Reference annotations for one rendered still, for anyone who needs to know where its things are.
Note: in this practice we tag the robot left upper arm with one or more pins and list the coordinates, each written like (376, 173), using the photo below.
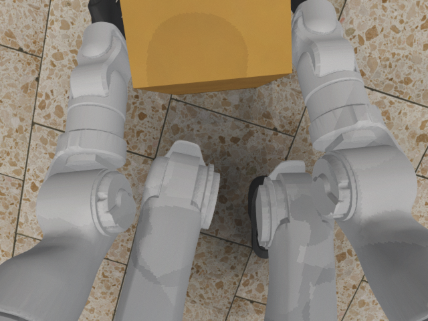
(80, 214)

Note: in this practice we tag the robot right upper arm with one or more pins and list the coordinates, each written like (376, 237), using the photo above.
(370, 191)

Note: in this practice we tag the right robot foot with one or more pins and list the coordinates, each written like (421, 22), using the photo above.
(260, 251)

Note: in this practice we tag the right robot forearm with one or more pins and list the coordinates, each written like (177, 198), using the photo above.
(332, 87)

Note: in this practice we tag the left robot forearm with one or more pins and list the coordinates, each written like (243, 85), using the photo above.
(94, 134)

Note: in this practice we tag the robot left shin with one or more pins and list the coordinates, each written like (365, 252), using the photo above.
(158, 167)

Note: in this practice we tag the right robot hand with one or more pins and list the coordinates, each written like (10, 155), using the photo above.
(295, 3)

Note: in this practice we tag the left robot hand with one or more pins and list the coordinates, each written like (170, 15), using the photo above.
(107, 11)

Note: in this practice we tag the carton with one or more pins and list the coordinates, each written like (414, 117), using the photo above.
(196, 46)

